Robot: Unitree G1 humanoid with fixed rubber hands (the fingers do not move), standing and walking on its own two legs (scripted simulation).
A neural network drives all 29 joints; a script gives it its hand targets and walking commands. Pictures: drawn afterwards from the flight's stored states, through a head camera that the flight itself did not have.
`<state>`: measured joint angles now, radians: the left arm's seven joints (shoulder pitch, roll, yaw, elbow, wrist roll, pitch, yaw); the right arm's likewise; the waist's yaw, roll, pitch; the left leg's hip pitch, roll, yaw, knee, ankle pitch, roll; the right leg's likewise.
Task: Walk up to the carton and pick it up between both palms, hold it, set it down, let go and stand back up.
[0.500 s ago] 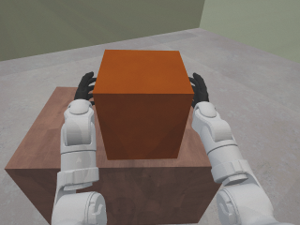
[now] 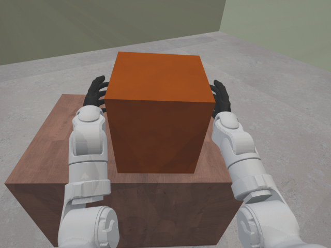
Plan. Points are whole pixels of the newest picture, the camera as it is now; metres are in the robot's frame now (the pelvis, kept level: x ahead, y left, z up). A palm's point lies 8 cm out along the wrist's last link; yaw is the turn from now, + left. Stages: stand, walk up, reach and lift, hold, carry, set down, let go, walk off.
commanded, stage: hold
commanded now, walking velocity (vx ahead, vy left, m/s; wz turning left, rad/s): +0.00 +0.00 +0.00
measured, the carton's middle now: (157, 115) +0.41 +0.01 +0.15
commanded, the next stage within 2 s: set down in 0.04 s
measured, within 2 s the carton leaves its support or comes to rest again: neither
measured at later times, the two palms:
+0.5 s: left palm (93, 110) +0.38 +0.16 +0.19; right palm (216, 116) +0.37 -0.13 +0.18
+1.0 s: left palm (103, 114) +0.41 +0.15 +0.15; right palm (216, 119) +0.39 -0.15 +0.15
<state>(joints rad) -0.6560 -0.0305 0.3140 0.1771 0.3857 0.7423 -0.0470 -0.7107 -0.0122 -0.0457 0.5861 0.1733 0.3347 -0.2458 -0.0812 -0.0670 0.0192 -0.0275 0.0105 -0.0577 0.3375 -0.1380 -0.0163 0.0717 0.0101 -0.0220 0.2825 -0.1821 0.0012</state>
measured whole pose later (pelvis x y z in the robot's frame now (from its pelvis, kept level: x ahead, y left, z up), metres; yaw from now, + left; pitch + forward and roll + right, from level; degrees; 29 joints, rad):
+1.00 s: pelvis +0.03 +0.01 +0.00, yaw -1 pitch -8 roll -1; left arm -0.61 -0.05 0.30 0.40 0.36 0.41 -0.03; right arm -0.60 0.03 -0.14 0.70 0.04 -0.02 -0.21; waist -0.06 -0.08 0.05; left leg 0.00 0.00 -0.04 0.34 -0.19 0.00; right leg 0.11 -0.01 -0.01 0.25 -0.21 0.02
